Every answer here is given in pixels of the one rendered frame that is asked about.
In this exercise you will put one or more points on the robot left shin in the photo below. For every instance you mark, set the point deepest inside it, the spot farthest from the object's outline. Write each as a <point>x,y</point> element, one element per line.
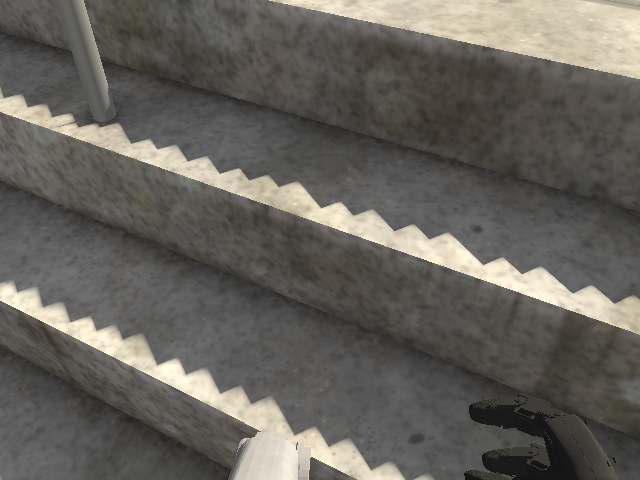
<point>239,445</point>

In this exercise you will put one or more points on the right robot hand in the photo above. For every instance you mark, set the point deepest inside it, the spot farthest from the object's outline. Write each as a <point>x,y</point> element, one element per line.
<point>571,453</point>

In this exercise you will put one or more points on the left robot thigh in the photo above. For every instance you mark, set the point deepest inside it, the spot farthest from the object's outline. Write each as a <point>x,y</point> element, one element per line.
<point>270,456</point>

